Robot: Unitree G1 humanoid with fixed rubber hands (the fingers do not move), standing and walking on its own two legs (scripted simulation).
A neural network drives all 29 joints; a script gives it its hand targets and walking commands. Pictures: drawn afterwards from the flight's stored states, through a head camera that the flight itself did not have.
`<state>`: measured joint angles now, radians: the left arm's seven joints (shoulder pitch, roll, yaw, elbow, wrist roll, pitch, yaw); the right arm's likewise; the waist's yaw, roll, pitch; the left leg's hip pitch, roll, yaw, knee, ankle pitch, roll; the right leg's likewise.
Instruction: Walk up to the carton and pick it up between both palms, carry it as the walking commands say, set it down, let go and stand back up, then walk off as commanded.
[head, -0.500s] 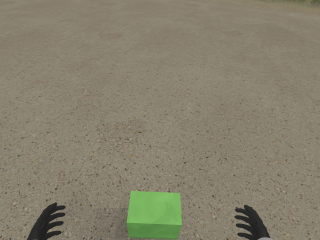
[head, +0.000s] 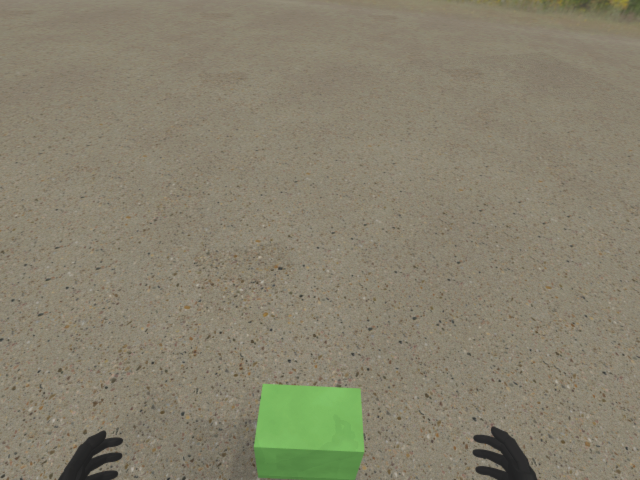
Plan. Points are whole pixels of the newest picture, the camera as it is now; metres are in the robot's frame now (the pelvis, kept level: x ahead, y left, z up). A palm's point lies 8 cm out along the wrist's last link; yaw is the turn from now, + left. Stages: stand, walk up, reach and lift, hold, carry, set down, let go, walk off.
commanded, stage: stand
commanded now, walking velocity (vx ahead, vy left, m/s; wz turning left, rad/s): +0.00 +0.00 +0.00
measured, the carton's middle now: (309, 433) +0.44 -0.02 -0.65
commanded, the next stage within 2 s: walk off in 0.86 s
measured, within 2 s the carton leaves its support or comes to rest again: neither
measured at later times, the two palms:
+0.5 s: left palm out of the picture +0.09 +0.29 -0.07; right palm out of the picture +0.12 -0.26 -0.07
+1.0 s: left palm out of the picture +0.07 +0.29 -0.07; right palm out of the picture +0.09 -0.26 -0.08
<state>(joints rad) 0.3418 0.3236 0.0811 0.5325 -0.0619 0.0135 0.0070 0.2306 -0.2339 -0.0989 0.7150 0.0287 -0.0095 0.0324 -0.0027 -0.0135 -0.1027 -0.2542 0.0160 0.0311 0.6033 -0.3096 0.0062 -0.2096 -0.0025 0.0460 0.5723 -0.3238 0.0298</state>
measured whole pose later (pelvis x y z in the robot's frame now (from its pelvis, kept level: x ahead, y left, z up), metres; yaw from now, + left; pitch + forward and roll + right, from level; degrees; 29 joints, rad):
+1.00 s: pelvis -0.03 +0.00 +0.00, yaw +0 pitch -5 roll -1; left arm 0.37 0.33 0.08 0.60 -0.06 -0.01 0.00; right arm 0.23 -0.24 -0.10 0.78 0.03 -0.03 0.03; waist 0.00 0.00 -0.10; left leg -0.25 0.02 0.03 0.60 -0.27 0.01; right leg -0.21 0.00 0.05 0.57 -0.28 0.03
